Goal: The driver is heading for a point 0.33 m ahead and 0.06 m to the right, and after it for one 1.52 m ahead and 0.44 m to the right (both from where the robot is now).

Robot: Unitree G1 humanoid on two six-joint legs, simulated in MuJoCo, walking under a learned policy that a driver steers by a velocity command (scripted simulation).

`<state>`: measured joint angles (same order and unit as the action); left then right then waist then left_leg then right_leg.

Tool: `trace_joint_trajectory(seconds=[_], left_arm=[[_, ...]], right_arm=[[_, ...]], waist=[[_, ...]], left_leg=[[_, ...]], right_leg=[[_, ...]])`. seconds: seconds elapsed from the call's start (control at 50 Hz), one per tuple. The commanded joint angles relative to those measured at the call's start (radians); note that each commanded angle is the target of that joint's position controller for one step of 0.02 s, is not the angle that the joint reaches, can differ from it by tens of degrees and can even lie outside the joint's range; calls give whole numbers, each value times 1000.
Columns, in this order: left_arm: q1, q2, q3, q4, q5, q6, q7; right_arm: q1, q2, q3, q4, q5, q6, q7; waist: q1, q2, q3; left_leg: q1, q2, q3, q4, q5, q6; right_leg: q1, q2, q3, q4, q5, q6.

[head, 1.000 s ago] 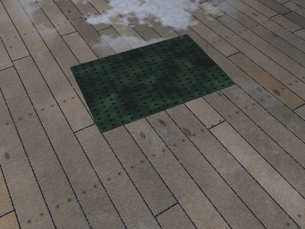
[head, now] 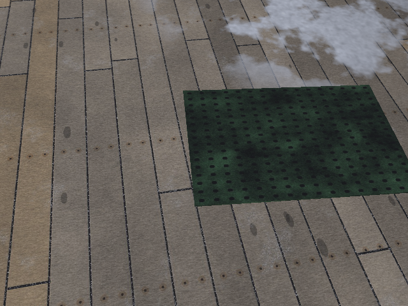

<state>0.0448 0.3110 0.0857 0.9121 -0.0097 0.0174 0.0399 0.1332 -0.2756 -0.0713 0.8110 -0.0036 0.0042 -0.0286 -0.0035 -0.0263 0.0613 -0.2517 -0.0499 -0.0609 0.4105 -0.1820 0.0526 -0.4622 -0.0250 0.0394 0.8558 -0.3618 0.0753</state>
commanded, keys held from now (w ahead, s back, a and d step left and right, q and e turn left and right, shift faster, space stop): e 0.46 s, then no key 0.12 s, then w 0.06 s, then w+q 0.36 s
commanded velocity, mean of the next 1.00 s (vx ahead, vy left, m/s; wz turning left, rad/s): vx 0.12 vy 0.00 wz -0.11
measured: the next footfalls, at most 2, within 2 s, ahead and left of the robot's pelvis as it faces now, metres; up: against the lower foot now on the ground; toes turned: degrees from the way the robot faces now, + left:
right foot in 0.12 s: +0.05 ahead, -0.16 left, +0.00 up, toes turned -1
right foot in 0.68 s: +0.00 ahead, -0.17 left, +0.00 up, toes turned -16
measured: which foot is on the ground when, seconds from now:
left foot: down 0.00-0.68, up 0.70-1.00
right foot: up 0.00-0.10, down 0.12-0.36, up 0.38-0.66, down 0.68-1.00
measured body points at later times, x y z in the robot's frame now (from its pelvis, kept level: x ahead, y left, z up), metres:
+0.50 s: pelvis +0.00 -0.02 -0.01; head +0.04 -0.02 +0.44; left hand +0.20 +0.24 -0.12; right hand +0.05 -0.33 -0.12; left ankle +0.01 +0.09 -0.75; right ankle -0.04 -0.14 -0.68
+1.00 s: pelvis +0.08 -0.09 +0.00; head +0.09 -0.10 +0.45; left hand +0.14 +0.18 -0.13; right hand +0.14 -0.39 -0.13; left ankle +0.25 +0.06 -0.68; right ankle -0.04 -0.16 -0.75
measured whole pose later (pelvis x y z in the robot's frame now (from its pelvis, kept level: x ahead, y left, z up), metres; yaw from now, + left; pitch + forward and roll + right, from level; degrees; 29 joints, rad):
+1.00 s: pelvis +0.08 -0.09 +0.00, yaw -8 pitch +0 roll +0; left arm 0.31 0.25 0.06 0.95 0.01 -0.08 0.02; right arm 0.19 -0.30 -0.09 0.91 0.03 -0.04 0.01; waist 0.04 0.03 0.01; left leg -0.66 0.08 -0.07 0.83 -0.02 -0.01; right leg 0.07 0.02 -0.15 0.18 -0.26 -0.03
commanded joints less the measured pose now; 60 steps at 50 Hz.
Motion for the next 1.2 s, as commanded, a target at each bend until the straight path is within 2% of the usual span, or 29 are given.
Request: trace_joint_trajectory(seconds=[0.02,0.06,0.12,0.14,0.16,0.2,0.26,0.3,0.34,0.38,0.4,0.44,0.52,0.58,0.64,0.66,0.68,0.7,0.72,0.74,0.78,0.82,0.88,0.98,1.08,1.12,1.16,1.18,1.2], left_arm=[[15,61,7,-26,-1,-6,-5],[28,55,3,-10,0,-10,-15],[33,98,6,-13,13,-19,-26],[26,159,14,-28,18,-20,-24],[12,202,24,-29,1,-17,-25],[10,161,21,-32,-2,-21,-30],[25,170,25,-35,2,-31,-21],[8,157,24,-48,-5,-27,-12],[0,132,21,-73,-13,-17,-5],[14,90,10,-91,-14,-9,-6],[30,116,23,-88,-11,-4,-9],[64,136,44,-71,-23,12,-15],[7,58,14,-100,-13,20,-27],[-5,59,4,-112,-16,16,-42],[81,66,6,-70,-14,25,-54],[141,75,9,-41,-13,28,-48],[221,129,22,-24,-13,26,-35],[275,253,45,-26,-1,17,-33],[281,240,44,-28,25,-14,-36],[209,191,31,-38,20,-41,-31],[124,108,10,-50,5,-78,-24],[137,78,2,-44,18,-99,-20],[187,73,3,-30,28,-114,-19],[219,95,7,-23,22,-115,-15],[278,117,13,-12,8,-86,-10],[270,150,21,-24,-1,-67,0],[277,151,17,-20,-8,-57,3],[277,149,11,-17,-9,-64,-3],[305,65,-18,-42,35,-79,-17]], right_arm=[[-29,-128,-18,-37,-14,-9,-3],[-30,-100,0,-8,-19,-12,4],[-9,-133,-3,24,-6,-14,4],[18,-143,-7,22,-20,-17,0],[43,-135,-11,19,-26,-21,-3],[-46,-132,-17,3,-17,-11,-22],[-41,-104,-24,-6,-6,7,-27],[-6,-96,-29,-1,-2,1,-19],[24,-138,-47,12,-2,-2,-15],[53,-186,-58,13,-15,0,-14],[28,-160,-46,-12,-28,-9,-17],[-46,-140,-33,-44,-18,-23,-24],[-18,-178,-41,-12,-3,-17,-25],[-1,-205,-49,9,8,-10,-17],[3,-200,-43,29,35,-11,2],[36,-146,-24,52,28,-19,16],[33,-62,5,54,-3,-29,35],[-22,-64,4,0,-2,-38,35],[-95,-146,-19,-20,36,-47,26],[-86,-178,-33,-16,56,-48,24],[-26,-180,-46,28,45,-45,11],[0,-145,-46,50,40,-53,12],[9,-99,-41,59,38,-60,23],[-69,-60,-19,10,27,-60,47],[-184,-28,7,-80,19,-66,87],[-137,-58,-6,-100,20,-63,102],[55,-118,-38,-60,20,-62,99],[164,-158,-57,-31,17,-59,78],[259,-234,-63,-3,-5,-48,45]], waist=[[-2,158,-159],[-2,157,-138],[18,108,-92],[-19,25,-102],[-59,-90,-112],[-14,-134,-83],[-8,-175,-90],[-25,-162,-113],[-19,-31,-129],[-18,223,-112],[-20,245,-123],[28,107,-98],[-7,137,-83],[-20,185,-125],[21,168,-134],[36,125,-140],[55,-44,-164],[84,-216,-139],[128,-122,-88],[88,-113,-15],[40,-136,42],[25,-105,41],[32,-59,16],[59,-50,54],[84,-29,97],[41,-75,21],[-64,-85,-112],[-133,-52,-169],[-117,165,-317]], left_leg=[[90,248,-156,-85,345,169],[59,240,-141,-84,268,155],[38,186,-118,-34,114,73],[32,135,-81,32,39,32],[14,51,2,81,-33,-5],[36,17,61,150,-60,-44],[-5,4,50,187,-105,-33],[25,17,38,145,-84,-20],[134,95,-12,60,11,14],[221,339,-260,-89,209,157],[224,460,-338,-104,372,243],[180,429,-218,-85,431,226],[177,326,-43,-87,403,174],[185,322,2,-53,459,163],[57,300,23,-40,49,109],[-59,265,44,-2,-115,65],[-219,181,130,210,-300,-16],[-455,64,178,450,-501,-75],[-492,99,42,620,-475,-71],[-527,128,-2,660,-372,-49],[-536,145,-35,639,-204,-34],[-511,136,-59,625,-66,-33],[-533,128,-66,572,68,-45],[-500,142,5,384,206,-64],[-451,118,121,221,158,-27],[-328,62,171,209,88,2],[-49,-10,166,146,110,56],[165,5,118,49,297,93],[507,251,-147,148,773,172]], right_leg=[[116,-23,-7,-112,43,-1],[198,-25,-24,-216,72,-13],[294,-19,-18,-454,317,-61],[304,-90,67,-425,525,-94],[294,-130,127,-416,565,-159],[199,-172,255,-500,388,-226],[221,-179,324,-498,383,-247],[213,-159,321,-463,389,-230],[102,-71,220,-363,321,-163],[-77,68,36,-100,0,-73],[-130,47,26,143,-268,-53],[-139,-2,69,320,-226,-45],[-59,-9,-10,97,-95,-8],[84,17,-65,-112,-61,-22],[325,60,-135,-390,127,-81],[487,51,-100,-451,123,-110],[643,-126,132,-513,109,-165],[639,-374,456,-609,-4,-344],[528,-396,544,-685,-200,-415],[483,-355,461,-715,-311,-369],[453,-273,307,-748,-233,-264],[445,-241,184,-764,-53,-225],[484,-228,55,-766,132,-224],[449,-225,-90,-795,249,-224],[502,-237,-209,-687,601,-211],[532,-243,-234,-546,958,-188],[500,-224,-218,-304,1127,-159],[391,-185,-230,-132,1004,-117],[123,-97,-223,197,238,-69]])
Keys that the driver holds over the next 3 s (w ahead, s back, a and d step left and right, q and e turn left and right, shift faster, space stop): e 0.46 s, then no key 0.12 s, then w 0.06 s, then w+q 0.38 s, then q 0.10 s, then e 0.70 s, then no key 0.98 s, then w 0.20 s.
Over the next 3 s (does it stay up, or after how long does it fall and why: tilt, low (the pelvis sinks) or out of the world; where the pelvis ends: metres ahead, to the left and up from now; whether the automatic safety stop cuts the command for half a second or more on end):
stays up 0.34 -0.11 -0.01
